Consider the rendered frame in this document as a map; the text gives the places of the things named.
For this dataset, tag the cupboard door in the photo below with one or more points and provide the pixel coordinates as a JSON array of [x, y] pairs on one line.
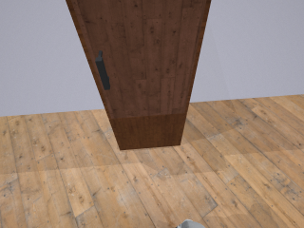
[[149, 49]]

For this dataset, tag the handle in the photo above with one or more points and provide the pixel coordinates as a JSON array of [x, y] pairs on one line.
[[102, 71]]

